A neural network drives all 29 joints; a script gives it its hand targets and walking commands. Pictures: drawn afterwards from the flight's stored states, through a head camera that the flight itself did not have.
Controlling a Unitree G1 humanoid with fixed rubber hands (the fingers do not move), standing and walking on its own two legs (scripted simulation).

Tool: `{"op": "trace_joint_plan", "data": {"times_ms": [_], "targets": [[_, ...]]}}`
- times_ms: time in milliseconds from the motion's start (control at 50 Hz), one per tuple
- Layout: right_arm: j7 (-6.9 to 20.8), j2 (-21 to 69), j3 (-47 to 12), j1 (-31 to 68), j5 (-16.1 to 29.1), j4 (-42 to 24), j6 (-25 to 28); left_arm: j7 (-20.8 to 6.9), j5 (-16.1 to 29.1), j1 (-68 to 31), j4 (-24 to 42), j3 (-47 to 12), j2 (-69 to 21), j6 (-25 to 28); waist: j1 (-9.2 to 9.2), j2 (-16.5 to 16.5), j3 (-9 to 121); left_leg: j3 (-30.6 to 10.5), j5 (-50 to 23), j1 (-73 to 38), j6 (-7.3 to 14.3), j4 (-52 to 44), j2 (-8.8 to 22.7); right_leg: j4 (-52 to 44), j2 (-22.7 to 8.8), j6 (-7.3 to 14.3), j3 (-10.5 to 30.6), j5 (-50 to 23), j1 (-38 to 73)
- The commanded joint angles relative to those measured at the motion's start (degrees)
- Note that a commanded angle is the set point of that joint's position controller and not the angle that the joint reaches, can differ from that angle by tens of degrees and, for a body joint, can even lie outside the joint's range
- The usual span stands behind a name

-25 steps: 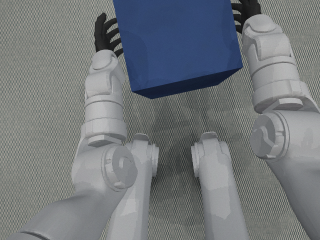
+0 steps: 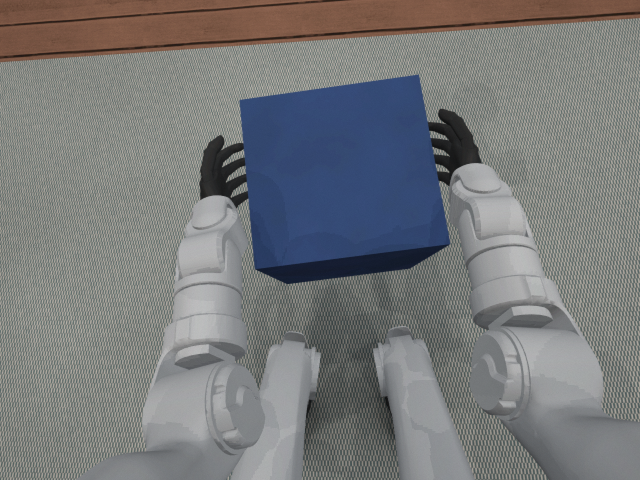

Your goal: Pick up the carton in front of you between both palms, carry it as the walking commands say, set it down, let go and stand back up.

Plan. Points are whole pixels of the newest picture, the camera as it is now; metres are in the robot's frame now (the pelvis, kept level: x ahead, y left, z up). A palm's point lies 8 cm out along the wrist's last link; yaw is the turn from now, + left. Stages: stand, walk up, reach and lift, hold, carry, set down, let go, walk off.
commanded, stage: reach and lift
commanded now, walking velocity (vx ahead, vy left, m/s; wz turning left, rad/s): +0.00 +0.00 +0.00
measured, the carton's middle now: (340, 199) +0.47 +0.00 -0.12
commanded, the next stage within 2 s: hold in 1.92 s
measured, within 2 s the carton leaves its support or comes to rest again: neither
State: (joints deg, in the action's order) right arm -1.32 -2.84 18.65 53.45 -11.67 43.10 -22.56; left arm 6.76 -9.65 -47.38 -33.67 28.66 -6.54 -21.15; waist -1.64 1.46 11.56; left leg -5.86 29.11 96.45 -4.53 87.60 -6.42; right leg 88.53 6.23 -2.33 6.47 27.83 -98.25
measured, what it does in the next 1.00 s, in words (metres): rises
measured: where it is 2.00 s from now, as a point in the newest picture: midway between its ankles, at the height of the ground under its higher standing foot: (348, 425)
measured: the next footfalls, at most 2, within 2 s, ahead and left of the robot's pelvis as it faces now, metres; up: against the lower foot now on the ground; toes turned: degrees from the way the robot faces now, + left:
none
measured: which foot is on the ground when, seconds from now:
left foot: down 0.00-1.00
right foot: down 0.00-1.00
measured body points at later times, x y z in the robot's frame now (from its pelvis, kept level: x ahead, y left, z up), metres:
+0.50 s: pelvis +0.05 +0.01 +0.13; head +0.15 +0.00 +0.57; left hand +0.41 +0.15 +0.10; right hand +0.42 -0.15 +0.10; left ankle +0.09 +0.14 -0.53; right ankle +0.09 -0.12 -0.53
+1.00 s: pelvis +0.08 +0.01 +0.21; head +0.04 +0.01 +0.66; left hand +0.38 +0.16 +0.22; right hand +0.37 -0.14 +0.22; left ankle +0.09 +0.14 -0.53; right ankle +0.09 -0.12 -0.53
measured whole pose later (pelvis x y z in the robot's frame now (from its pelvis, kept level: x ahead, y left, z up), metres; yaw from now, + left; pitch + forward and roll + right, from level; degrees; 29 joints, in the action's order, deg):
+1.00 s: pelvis +0.08 +0.01 +0.21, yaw -1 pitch -1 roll +0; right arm -1.9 8.6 14.2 14.6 -15.1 23.8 -34.1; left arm 1.7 -15.0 -15.7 -24.3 15.4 -8.8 -32.9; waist 0.1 0.3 5.1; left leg -8.7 14.0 12.0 -0.6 27.3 -2.9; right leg 26.8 2.6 -1.0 8.4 13.1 -12.6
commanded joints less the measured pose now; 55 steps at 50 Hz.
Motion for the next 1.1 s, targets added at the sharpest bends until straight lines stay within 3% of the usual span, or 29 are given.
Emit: {"op": "trace_joint_plan", "data": {"times_ms": [0, 140, 460, 640, 800, 880, 1000, 1080], "targets": [[13.89, 66.31, -26.58, 31.59, 9.54, -0.73, 2.94, -16.52, 8.89, -39.37, -3.56, -35.06, -59.36, 1.02, 0.41, -5.24, 49.58, 8.78, -11.96, -25.25, 2.07, -11.95, -4.47, -13.93, 3.44, 0.60, -7.69, -14.82, 39.62], [13.70, 67.14, -25.77, 25.26, 7.93, -0.72, 4.47, -16.79, 6.86, -31.57, -4.81, -35.21, -60.47, 2.21, 0.65, -3.60, 44.22, 6.96, -12.11, -33.32, 2.35, -20.05, -3.72, -21.72, 3.05, 1.07, -6.02, -14.69, 46.42], [14.11, 68.76, -32.29, 8.63, 8.44, -7.53, 4.96, -17.16, 6.16, -12.53, -1.59, -41.85, -62.84, 2.41, 1.32, -2.04, 33.44, 2.90, -20.26, -58.52, 3.06, -39.24, -1.47, -39.75, 1.46, 1.73, -3.21, -21.29, 66.04], [14.27, 68.08, -35.21, -2.47, 9.04, -12.00, 1.81, -17.72, 6.60, -1.08, 1.60, -45.11, -61.87, -0.66, 1.75, -1.76, 23.11, 1.12, -29.61, -74.06, 3.18, -51.21, -0.07, -51.30, 0.53, 1.79, -2.10, -29.51, 78.76], [14.43, 67.98, -39.77, -8.86, 11.62, -20.68, -4.42, -18.99, 8.63, 6.40, 8.01, -48.68, -62.02, -6.79, 1.61, -0.92, 14.55, 0.74, -34.16, -85.52, 3.06, -60.35, 0.87, -60.78, -0.35, 1.35, -1.78, -32.81, 89.54], [14.54, 66.40, -38.76, -10.00, 11.00, -22.65, -8.03, -19.75, 8.18, 7.72, 9.01, -47.42, -60.59, -10.31, 1.73, -0.59, 6.79, 0.68, -29.70, -87.17, 3.19, -64.01, 1.19, -64.36, -0.65, 1.49, -2.17, -28.06, 90.82], [15.64, 66.32, -33.47, -5.75, 8.80, -19.79, -10.14, -21.28, 5.97, 3.03, 5.97, -42.28, -59.63, -12.19, 1.94, -0.74, -0.47, 1.30, -17.85, -84.87, 3.74, -65.52, 1.80, -65.75, -1.16, 2.28, -2.77, -16.48, 88.80], [16.33, 68.48, -34.55, -0.32, 9.56, -20.57, -9.90, -21.91, 6.59, -2.26, 6.75, -42.86, -61.46, -11.79, 1.86, -1.01, 3.14, 1.56, -17.42, -85.89, 4.01, -64.58, 1.77, -64.92, -1.29, 2.21, -2.89, -16.11, 89.89]]}}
